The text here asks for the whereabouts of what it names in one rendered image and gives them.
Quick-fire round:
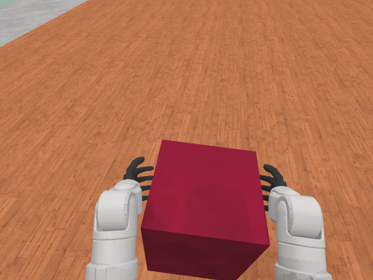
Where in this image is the left robot hand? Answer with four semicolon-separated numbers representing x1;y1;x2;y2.
123;156;154;201

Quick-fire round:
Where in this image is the right robot hand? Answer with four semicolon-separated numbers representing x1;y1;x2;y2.
260;164;287;211

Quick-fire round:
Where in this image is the robot left forearm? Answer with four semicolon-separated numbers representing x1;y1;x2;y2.
85;179;143;280

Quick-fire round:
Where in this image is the carton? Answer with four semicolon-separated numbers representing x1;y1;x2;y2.
140;139;270;280

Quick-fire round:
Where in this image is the robot right forearm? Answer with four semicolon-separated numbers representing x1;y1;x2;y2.
268;186;332;280

